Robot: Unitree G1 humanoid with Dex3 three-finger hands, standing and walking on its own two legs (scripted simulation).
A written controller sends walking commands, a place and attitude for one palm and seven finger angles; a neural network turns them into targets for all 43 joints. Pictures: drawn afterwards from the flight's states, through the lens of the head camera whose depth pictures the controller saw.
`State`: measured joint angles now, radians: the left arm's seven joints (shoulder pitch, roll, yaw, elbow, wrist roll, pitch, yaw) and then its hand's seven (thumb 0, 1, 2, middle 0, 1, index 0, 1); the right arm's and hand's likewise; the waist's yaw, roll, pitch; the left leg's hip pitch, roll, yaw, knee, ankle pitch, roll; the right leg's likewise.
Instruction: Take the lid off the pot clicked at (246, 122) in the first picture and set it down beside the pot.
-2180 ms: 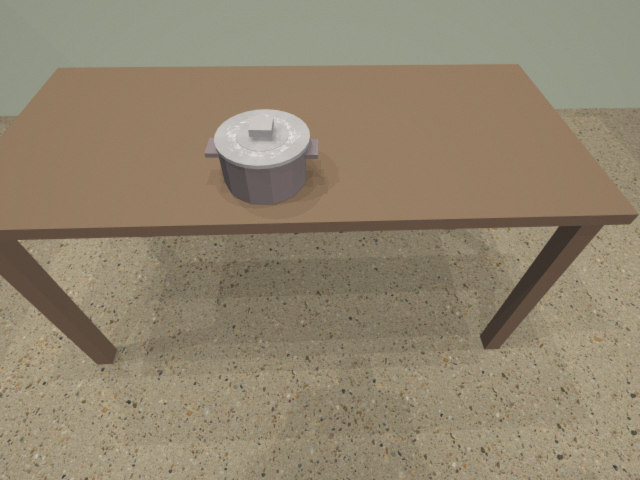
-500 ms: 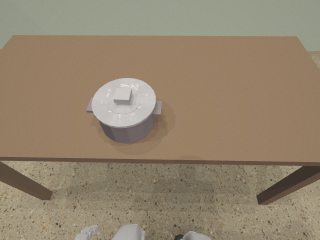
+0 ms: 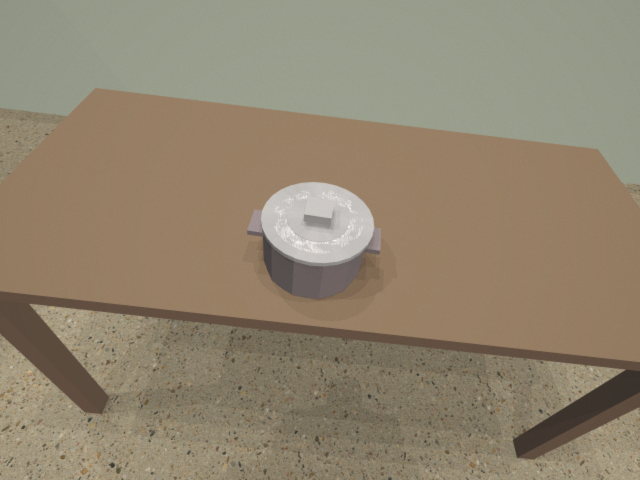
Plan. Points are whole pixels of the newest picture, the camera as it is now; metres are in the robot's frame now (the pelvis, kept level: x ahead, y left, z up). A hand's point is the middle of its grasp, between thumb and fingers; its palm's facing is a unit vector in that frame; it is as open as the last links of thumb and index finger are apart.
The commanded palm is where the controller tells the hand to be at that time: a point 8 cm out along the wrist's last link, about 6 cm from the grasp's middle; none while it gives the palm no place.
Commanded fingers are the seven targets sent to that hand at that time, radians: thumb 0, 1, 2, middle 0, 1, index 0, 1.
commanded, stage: come to a stop and stand still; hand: left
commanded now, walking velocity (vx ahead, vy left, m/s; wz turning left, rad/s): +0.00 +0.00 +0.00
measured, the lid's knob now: (319, 210) +0.50 +0.05 +0.04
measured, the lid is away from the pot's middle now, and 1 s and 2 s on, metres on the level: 0.00 0.00 0.00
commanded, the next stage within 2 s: look again from close up in 0.54 s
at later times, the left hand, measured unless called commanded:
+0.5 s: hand out of the picture -0.06 +0.15 -0.18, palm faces +0.01 -0.99 -0.17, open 7.4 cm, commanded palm none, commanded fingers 0.00 0.90 0.90 -0.20 -0.30 -0.20 -0.30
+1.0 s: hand out of the picture -0.03 +0.16 -0.19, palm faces +0.02 -0.98 -0.18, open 7.4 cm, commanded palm none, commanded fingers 0.00 0.90 0.90 -0.20 -0.30 -0.20 -0.30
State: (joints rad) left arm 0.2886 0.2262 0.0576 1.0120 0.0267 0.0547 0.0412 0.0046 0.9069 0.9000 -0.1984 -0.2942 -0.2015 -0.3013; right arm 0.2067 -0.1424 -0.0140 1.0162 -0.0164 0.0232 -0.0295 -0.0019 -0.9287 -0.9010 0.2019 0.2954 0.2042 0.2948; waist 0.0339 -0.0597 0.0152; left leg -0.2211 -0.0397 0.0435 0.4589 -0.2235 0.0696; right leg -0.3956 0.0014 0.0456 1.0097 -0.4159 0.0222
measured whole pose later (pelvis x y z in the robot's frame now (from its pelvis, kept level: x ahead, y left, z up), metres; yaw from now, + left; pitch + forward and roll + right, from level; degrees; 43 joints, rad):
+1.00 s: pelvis -0.01 +0.00 -0.01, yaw +0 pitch +0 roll -1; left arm 0.37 0.13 -0.01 1.06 0.02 -0.03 0.06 0.00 0.91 0.90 -0.20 -0.29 -0.20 -0.30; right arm 0.30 -0.16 0.00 1.05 -0.01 -0.01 -0.02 0.02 -0.94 -0.90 0.20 0.29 0.20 0.29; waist 0.00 0.00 -0.02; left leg -0.33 -0.03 0.05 0.60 -0.27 0.07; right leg -0.13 0.01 -0.01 0.53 -0.41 -0.01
